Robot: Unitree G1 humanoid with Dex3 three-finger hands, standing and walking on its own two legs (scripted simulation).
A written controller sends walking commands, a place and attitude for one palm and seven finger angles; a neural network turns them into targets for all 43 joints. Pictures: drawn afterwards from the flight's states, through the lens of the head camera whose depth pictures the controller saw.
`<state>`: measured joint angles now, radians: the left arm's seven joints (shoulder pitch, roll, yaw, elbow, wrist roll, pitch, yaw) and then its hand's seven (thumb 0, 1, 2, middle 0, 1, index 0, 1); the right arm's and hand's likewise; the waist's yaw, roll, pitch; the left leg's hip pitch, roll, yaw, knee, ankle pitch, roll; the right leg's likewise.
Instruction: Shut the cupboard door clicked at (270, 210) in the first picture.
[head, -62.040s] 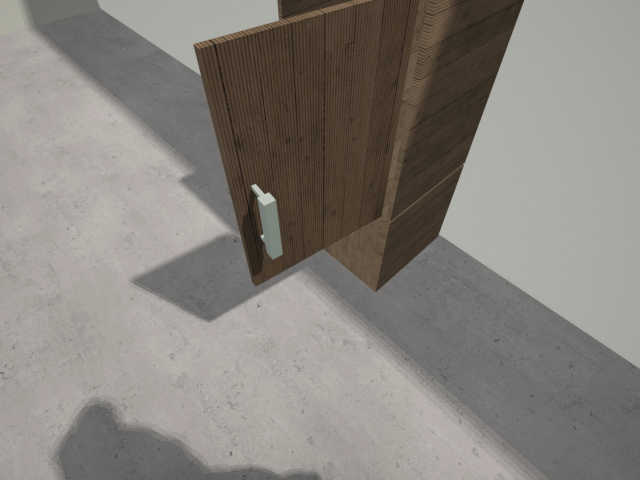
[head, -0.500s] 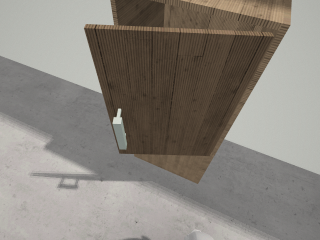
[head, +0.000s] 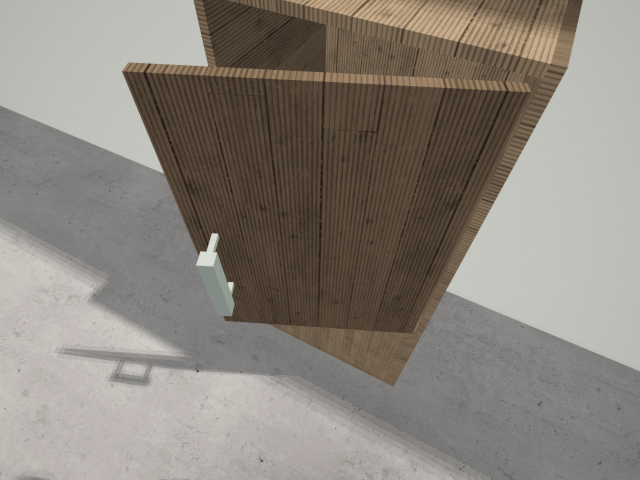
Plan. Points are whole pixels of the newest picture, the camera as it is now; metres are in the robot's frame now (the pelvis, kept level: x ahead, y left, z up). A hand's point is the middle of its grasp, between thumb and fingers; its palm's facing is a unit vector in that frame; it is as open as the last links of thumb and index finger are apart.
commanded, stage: come to a stop and stand still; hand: left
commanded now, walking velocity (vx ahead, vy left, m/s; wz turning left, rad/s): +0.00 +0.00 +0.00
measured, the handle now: (220, 275) +0.42 +0.21 -0.10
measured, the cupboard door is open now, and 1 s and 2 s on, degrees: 23 23 23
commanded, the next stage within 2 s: look again from close up in 1.08 s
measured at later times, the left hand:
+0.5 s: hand out of the picture -0.01 +0.18 -0.17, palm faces +0.02 -0.98 -0.21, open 7.3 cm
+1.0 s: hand out of the picture -0.05 +0.20 -0.17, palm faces +0.01 -0.98 -0.19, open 7.3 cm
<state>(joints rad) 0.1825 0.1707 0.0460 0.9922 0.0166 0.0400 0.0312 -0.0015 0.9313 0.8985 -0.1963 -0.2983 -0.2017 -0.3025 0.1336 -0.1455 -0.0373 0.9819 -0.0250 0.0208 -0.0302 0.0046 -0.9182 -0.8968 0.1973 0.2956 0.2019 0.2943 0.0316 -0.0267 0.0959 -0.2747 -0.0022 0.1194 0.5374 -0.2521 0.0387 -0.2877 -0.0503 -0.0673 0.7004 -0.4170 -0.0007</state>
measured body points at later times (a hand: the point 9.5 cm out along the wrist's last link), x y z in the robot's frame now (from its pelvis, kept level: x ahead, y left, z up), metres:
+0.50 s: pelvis -0.03 +0.00 +0.00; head -0.03 +0.00 +0.45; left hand -0.01 +0.23 -0.15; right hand -0.01 -0.24 -0.15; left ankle +0.01 +0.11 -0.73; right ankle -0.02 -0.11 -0.73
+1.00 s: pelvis -0.05 +0.03 +0.01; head -0.05 +0.04 +0.46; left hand -0.05 +0.25 -0.15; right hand -0.04 -0.19 -0.15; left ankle +0.00 +0.11 -0.73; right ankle -0.02 -0.11 -0.73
